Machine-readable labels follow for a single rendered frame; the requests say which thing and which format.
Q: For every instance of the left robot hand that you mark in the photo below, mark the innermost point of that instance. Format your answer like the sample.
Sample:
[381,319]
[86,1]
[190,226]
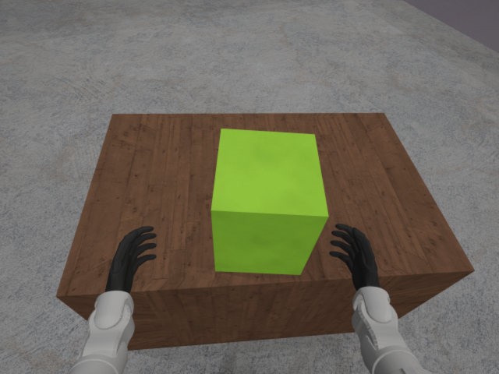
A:
[125,262]

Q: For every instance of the carton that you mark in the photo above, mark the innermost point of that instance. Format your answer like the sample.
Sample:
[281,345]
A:
[269,205]

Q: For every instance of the right robot hand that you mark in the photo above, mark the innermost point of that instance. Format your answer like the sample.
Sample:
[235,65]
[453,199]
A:
[361,260]

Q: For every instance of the left robot forearm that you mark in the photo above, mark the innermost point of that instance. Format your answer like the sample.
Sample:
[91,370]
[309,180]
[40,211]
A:
[110,327]

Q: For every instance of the pedestal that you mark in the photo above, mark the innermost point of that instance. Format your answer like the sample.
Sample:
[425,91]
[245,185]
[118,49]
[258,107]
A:
[158,170]

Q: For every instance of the right robot forearm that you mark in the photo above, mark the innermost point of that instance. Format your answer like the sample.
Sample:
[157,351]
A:
[376,323]

